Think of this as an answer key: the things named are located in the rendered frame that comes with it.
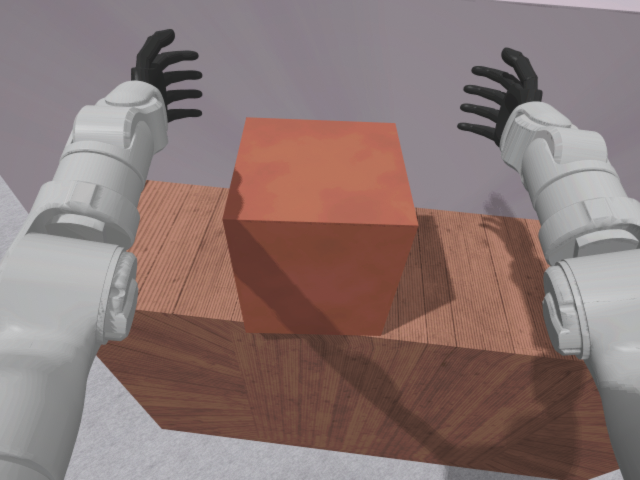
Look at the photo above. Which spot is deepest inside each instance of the carton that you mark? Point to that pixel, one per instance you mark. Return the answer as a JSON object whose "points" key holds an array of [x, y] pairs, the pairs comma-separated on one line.
{"points": [[319, 222]]}

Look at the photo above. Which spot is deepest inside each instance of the right robot hand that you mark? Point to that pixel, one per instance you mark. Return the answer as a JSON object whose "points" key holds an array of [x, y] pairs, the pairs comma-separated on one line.
{"points": [[518, 93]]}

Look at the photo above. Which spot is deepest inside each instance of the pedestal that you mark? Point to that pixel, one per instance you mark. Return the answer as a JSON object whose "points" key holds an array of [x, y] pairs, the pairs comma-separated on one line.
{"points": [[464, 373]]}

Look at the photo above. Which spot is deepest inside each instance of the robot left upper arm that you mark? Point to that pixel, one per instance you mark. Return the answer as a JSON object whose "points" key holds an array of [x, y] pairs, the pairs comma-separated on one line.
{"points": [[60, 299]]}

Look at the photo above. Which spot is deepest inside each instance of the left robot forearm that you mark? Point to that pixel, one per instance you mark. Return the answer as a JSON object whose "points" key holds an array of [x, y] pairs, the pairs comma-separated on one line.
{"points": [[102, 171]]}

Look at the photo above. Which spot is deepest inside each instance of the left robot hand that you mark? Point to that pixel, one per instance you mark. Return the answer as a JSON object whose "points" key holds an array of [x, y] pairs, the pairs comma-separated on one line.
{"points": [[149, 67]]}

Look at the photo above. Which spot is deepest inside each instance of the right robot forearm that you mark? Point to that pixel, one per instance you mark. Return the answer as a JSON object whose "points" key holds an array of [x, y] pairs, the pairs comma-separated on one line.
{"points": [[581, 205]]}

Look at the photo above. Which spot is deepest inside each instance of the robot right upper arm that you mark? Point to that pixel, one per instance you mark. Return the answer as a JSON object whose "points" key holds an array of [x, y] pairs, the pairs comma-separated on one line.
{"points": [[591, 310]]}

